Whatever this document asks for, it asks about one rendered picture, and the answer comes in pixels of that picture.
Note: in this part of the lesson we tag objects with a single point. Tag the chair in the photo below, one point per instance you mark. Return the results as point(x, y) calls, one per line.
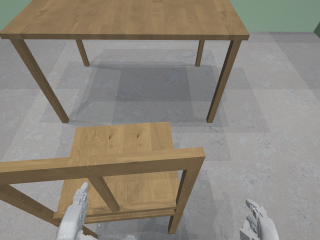
point(131, 171)

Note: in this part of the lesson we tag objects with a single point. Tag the robot right hand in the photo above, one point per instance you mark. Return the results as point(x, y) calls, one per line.
point(263, 229)

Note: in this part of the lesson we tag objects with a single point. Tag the robot left hand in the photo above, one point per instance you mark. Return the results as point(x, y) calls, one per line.
point(74, 217)

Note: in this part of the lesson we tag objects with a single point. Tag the table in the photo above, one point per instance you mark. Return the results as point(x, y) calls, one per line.
point(78, 20)

